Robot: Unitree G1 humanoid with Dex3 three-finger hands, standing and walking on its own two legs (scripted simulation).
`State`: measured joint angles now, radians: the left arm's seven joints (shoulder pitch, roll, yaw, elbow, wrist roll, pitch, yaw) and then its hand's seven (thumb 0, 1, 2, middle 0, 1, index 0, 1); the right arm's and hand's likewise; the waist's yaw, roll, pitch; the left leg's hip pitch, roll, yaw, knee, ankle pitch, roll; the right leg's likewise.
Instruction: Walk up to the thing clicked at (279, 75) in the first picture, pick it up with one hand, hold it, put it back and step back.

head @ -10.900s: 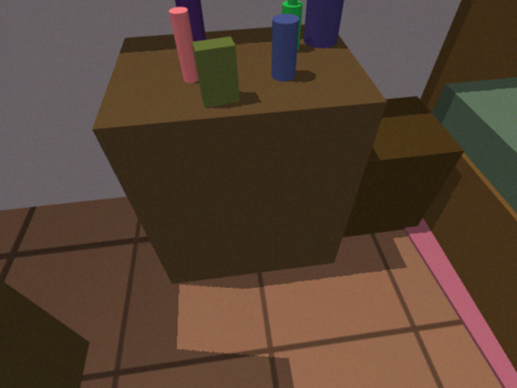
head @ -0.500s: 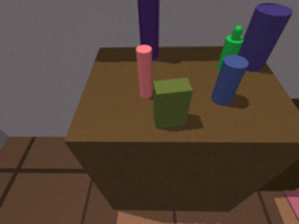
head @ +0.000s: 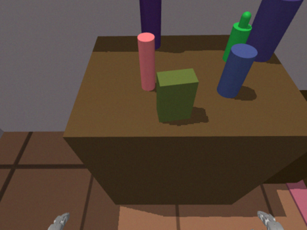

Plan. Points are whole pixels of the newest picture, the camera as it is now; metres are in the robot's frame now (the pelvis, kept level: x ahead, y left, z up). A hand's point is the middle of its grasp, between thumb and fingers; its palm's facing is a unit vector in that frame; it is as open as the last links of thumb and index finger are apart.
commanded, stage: rise first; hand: right
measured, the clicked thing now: (234, 72) +0.52 -0.21 +0.11
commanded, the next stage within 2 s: go down in 1.94 s
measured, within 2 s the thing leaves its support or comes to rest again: neither
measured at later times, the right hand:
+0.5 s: hand (276, 194) +0.20 -0.26 +0.00, palm faces +0.32 +0.88 -0.36, open 17.1 cm
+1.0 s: hand out of the picture +0.19 -0.27 +0.13, palm faces +0.41 +0.80 -0.43, open 17.7 cm
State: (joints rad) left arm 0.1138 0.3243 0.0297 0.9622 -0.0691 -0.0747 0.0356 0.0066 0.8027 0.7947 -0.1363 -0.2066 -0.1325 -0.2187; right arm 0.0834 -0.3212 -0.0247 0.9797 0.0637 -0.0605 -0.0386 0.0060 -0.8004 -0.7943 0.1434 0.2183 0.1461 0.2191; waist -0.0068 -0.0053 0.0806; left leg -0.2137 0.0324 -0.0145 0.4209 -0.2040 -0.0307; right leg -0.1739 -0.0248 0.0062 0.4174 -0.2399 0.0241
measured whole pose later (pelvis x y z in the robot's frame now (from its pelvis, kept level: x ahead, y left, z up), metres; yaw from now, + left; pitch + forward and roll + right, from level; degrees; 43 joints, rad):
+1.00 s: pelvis +0.01 +0.00 +0.00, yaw -2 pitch -3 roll +0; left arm 0.25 0.20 0.15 0.60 -0.02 -0.10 0.04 -0.01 -0.54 0.04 -0.06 -0.04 -0.05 -0.05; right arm 0.44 -0.34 -0.34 -0.23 0.05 -0.23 -0.02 -0.02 0.60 -0.03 0.04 0.06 0.05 0.06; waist -0.06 -0.06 0.03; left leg -0.14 0.04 0.02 0.45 -0.25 -0.03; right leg -0.12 -0.01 0.04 0.43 -0.26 0.03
